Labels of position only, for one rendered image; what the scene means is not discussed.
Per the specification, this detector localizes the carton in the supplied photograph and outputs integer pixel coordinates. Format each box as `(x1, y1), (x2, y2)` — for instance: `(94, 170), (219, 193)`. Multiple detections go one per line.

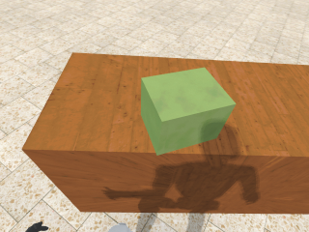
(141, 67), (236, 156)

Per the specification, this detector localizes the left robot hand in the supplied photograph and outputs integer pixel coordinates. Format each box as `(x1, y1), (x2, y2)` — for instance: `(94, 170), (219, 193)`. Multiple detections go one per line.
(25, 221), (48, 232)

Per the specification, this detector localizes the pedestal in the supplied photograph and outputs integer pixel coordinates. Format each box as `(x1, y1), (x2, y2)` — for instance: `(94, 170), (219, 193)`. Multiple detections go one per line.
(21, 52), (309, 215)

